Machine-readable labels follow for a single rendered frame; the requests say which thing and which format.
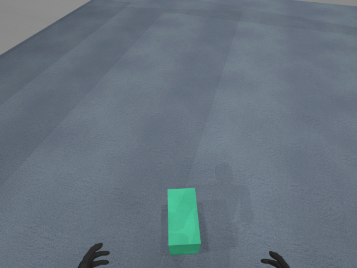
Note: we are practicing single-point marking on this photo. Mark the right robot hand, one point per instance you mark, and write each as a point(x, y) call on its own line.
point(279, 263)

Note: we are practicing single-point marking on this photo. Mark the carton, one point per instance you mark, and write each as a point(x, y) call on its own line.
point(183, 223)

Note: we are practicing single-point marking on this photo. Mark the left robot hand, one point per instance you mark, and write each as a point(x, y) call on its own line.
point(88, 262)

